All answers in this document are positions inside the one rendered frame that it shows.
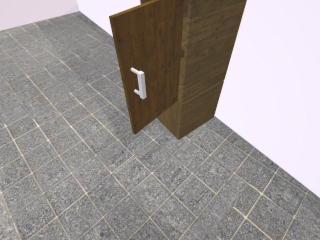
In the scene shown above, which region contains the handle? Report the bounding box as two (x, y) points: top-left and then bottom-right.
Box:
(130, 67), (147, 99)

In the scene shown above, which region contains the cupboard door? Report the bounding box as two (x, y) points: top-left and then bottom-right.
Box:
(109, 0), (185, 135)

